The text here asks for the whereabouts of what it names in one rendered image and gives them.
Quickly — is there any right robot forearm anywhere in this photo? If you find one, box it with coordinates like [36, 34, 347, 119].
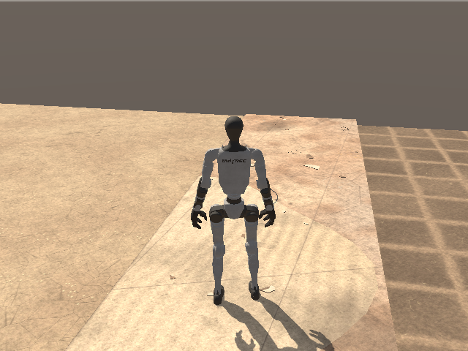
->
[260, 178, 274, 211]

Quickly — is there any left robot hand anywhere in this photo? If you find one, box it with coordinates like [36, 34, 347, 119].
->
[191, 209, 207, 229]

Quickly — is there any left robot upper arm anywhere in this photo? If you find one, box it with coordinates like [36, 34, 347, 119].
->
[200, 148, 219, 189]

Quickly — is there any robot torso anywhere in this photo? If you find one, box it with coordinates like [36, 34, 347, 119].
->
[217, 145, 252, 219]

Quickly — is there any left robot thigh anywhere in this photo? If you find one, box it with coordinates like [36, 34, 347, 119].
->
[209, 204, 225, 257]

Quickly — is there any right robot upper arm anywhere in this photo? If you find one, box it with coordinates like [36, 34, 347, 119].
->
[249, 148, 268, 189]

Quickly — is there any left robot forearm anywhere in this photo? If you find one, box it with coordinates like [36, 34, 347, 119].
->
[193, 177, 208, 211]

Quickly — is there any right robot hand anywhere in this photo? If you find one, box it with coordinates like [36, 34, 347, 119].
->
[259, 209, 276, 227]

